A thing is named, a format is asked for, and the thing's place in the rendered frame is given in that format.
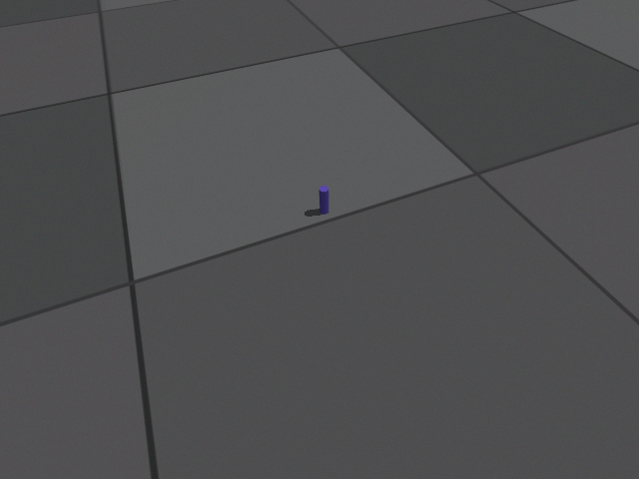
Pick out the can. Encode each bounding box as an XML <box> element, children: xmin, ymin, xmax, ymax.
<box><xmin>319</xmin><ymin>186</ymin><xmax>328</xmax><ymax>215</ymax></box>

